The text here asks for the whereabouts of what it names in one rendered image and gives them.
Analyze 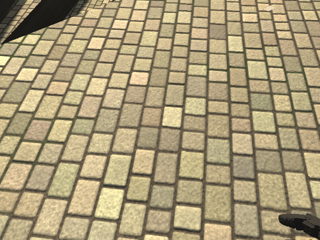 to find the robot right hand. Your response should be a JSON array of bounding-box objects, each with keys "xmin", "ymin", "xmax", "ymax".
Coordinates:
[{"xmin": 278, "ymin": 213, "xmax": 320, "ymax": 240}]

